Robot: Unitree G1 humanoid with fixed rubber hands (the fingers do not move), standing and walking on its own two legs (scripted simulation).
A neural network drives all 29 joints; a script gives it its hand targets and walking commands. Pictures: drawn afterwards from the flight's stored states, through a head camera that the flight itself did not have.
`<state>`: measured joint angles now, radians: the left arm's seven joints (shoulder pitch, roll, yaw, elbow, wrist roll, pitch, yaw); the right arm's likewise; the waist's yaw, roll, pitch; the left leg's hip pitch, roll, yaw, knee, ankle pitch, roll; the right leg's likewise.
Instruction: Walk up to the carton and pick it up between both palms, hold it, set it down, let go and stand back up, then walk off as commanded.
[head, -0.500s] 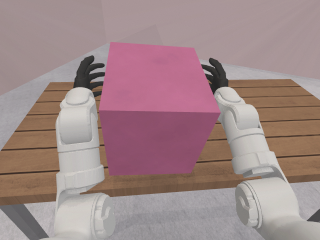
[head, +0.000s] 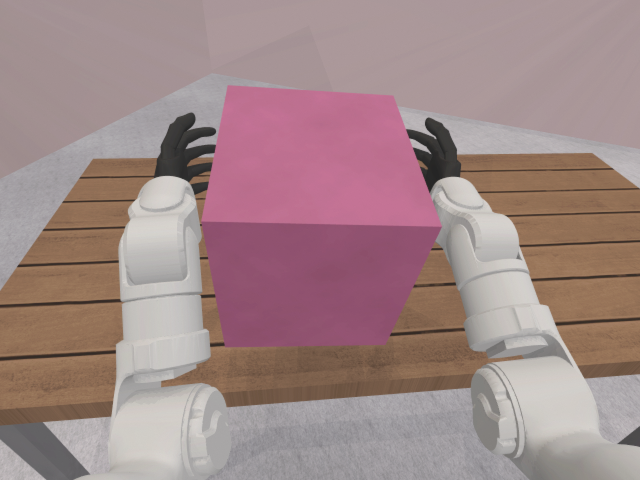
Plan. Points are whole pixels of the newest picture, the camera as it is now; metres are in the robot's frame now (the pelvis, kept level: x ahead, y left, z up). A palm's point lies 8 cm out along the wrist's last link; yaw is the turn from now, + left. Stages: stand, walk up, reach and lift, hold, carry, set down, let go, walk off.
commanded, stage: set down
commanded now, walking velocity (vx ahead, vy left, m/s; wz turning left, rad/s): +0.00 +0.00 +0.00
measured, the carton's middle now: (309, 220) +0.39 +0.02 +0.17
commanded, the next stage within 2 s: none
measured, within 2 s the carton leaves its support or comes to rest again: neither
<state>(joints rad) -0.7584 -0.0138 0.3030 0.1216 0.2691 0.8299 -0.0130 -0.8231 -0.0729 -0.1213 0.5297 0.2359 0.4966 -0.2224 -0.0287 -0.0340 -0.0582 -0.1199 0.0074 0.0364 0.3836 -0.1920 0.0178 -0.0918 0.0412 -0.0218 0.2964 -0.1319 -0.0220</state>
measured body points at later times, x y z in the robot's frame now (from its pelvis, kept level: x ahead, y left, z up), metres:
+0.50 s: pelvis -0.02 +0.00 +0.00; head -0.08 +0.02 +0.45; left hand +0.35 +0.17 +0.23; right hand +0.38 -0.13 +0.21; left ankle +0.01 +0.10 -0.75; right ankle +0.02 -0.10 -0.75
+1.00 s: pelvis +0.01 -0.01 +0.00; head +0.01 +0.01 +0.45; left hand +0.40 +0.15 +0.17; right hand +0.43 -0.15 +0.16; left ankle +0.01 +0.10 -0.75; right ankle +0.02 -0.10 -0.75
